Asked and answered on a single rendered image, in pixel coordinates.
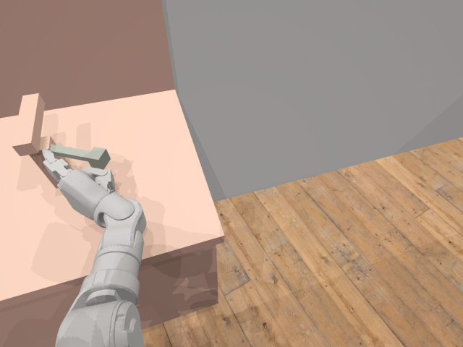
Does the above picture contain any robot left hand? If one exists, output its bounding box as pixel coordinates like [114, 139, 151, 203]
[42, 149, 115, 220]

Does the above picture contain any robot left upper arm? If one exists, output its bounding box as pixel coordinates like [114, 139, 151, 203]
[57, 300, 144, 347]

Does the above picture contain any left robot forearm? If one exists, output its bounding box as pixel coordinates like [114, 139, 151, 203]
[55, 192, 147, 347]

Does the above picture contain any counter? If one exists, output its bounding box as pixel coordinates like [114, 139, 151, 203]
[0, 0, 225, 347]

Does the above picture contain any tap lever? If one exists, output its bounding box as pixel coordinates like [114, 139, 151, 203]
[50, 144, 111, 170]

